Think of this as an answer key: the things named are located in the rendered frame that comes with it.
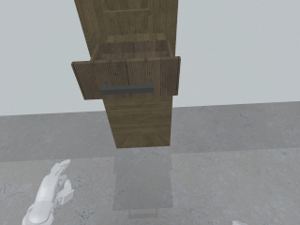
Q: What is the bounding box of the cabinet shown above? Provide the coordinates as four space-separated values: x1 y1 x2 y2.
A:
74 0 179 149

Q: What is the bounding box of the drawer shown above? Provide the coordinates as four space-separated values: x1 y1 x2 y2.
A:
71 39 181 100

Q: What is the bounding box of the handle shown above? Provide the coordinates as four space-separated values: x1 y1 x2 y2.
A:
101 79 154 96
103 8 150 19

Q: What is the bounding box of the left robot forearm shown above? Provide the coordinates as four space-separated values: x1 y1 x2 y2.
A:
22 201 54 225

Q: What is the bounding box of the left robot hand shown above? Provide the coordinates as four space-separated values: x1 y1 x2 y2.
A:
35 159 74 208

